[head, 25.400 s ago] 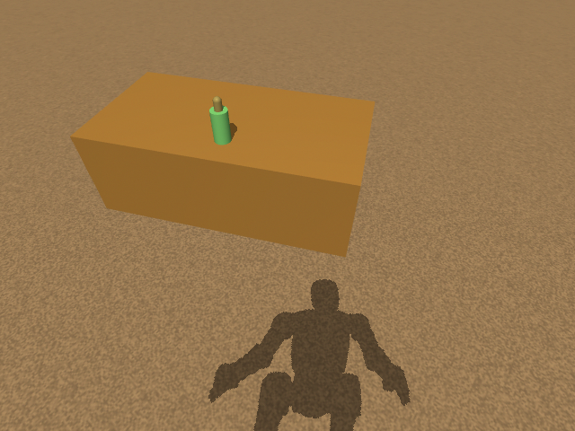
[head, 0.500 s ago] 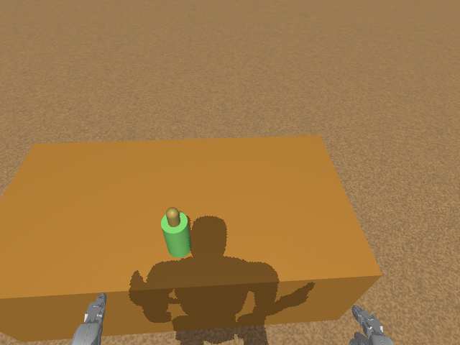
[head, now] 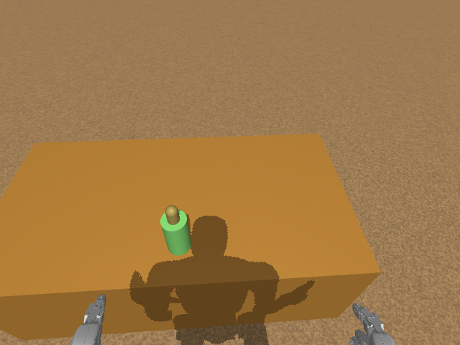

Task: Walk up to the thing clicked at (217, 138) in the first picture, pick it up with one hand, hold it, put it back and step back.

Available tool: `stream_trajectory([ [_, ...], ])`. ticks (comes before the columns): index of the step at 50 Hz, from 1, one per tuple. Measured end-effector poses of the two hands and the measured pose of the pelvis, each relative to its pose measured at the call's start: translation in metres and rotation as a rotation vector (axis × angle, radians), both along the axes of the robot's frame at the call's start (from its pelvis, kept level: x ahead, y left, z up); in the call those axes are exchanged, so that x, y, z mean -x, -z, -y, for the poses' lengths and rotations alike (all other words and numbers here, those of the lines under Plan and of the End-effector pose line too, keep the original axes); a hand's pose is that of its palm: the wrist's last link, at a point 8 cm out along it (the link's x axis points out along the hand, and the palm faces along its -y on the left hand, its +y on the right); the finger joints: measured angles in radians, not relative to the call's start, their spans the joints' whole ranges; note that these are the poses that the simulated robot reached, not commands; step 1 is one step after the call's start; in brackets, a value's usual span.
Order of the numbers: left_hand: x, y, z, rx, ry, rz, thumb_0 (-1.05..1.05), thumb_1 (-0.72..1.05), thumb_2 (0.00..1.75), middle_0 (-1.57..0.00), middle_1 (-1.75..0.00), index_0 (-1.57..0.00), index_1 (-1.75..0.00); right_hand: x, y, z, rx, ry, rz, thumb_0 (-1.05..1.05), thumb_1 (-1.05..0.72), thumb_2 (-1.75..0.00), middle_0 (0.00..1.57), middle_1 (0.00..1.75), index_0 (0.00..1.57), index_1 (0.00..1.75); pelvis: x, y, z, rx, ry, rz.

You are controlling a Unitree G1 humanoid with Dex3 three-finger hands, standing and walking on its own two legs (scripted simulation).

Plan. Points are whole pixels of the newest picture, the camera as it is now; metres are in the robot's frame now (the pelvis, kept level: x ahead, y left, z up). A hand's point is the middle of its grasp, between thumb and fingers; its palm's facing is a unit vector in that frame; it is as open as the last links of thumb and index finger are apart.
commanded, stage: home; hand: left
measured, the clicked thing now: (175, 227) +0.50 +0.16 -0.21
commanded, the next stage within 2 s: stand in 0.08 s
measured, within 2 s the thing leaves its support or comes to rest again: neither
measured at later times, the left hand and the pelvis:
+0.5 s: hand out of the picture +0.11 +0.24 -0.11, palm faces -0.03 -0.93 -0.36, open 12.7 cm; pelvis +0.00 +0.00 +0.02, yaw +0 degrees
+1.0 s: hand out of the picture +0.05 +0.25 -0.10, palm faces +0.01 -0.94 -0.35, open 7.4 cm; pelvis +0.00 +0.00 +0.05, yaw +1 degrees
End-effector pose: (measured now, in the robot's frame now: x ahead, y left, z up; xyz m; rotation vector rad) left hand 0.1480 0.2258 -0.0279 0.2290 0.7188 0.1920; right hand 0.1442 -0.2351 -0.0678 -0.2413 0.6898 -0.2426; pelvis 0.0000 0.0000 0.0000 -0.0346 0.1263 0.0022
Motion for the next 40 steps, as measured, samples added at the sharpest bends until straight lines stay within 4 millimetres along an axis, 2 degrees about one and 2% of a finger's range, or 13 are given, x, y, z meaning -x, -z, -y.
stream_trajectory([
  [11,0.001,0.002,0.002,0.002,0.000,-0.004,-0.01,-0.56,0.04,-0.05,-0.05,-0.06,-0.05,0.001,0.001,0.001,-0.001,0.003,0.006,0.01,-0.90,-0.90,0.20,0.30,0.21,0.30,0.000,0.001,0.001,-0.002,0.001,-0.002],
  [16,0.003,0.025,-0.015,-0.063,0.098,-0.058,0.00,-0.46,0.14,-0.11,-0.13,-0.11,-0.13,0.009,0.018,0.013,0.045,-0.139,-0.197,0.01,-0.90,-0.90,0.21,0.30,0.21,0.30,0.005,-0.004,0.003,-0.027,-0.001,0.064],
  [21,0.026,0.042,-0.041,-0.076,0.074,-0.187,0.00,-0.20,0.40,-0.16,-0.22,-0.17,-0.22,0.028,0.020,0.037,0.032,-0.103,-0.309,0.01,-0.90,-0.90,0.21,0.30,0.21,0.30,0.002,-0.010,0.003,-0.036,0.000,0.093],
  [27,0.058,0.050,-0.060,-0.087,0.013,-0.328,0.00,0.21,0.70,-0.19,-0.28,-0.19,-0.28,0.051,0.017,0.054,0.041,-0.045,-0.400,0.01,-0.90,-0.90,0.20,0.30,0.21,0.30,-0.002,-0.020,0.001,-0.033,-0.005,0.120],
  [33,0.080,0.050,-0.065,-0.074,-0.035,-0.412,0.00,0.62,0.84,-0.20,-0.29,-0.20,-0.29,0.067,0.015,0.055,0.030,-0.028,-0.473,0.01,-0.90,-0.90,0.20,0.30,0.20,0.30,-0.003,-0.031,0.001,-0.030,-0.011,0.143],
  [40,0.096,0.045,-0.062,-0.055,-0.058,-0.473,0.01,0.83,0.88,-0.20,-0.30,-0.20,-0.30,0.074,0.013,0.046,-0.004,-0.030,-0.508,0.01,-0.90,-0.90,0.20,0.30,0.21,0.30,-0.001,-0.043,0.001,-0.032,-0.015,0.167],
])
